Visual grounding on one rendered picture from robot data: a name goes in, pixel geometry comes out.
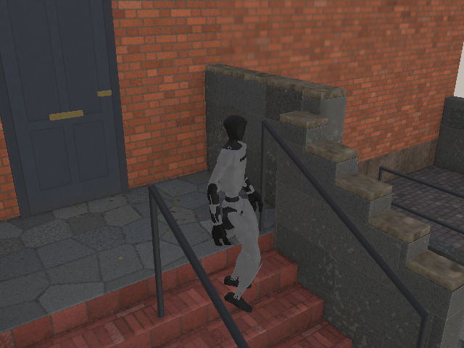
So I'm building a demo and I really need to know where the robot head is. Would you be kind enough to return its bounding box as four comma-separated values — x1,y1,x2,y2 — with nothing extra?
223,115,247,150

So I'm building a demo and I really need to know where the robot left hand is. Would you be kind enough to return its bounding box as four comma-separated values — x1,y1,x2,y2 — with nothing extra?
248,191,263,212

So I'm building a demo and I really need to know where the right robot upper arm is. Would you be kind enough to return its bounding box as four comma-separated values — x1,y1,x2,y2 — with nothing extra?
207,150,234,192

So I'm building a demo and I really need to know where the robot right forearm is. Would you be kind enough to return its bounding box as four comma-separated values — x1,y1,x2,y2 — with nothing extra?
207,183,223,225

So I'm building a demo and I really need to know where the robot right hand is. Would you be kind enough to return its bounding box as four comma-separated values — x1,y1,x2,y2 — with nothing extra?
212,224,231,246

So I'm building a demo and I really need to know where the right robot foot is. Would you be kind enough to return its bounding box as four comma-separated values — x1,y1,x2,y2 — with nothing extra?
224,292,253,312

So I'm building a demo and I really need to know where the robot left forearm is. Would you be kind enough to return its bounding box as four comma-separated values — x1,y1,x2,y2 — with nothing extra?
243,174,254,194

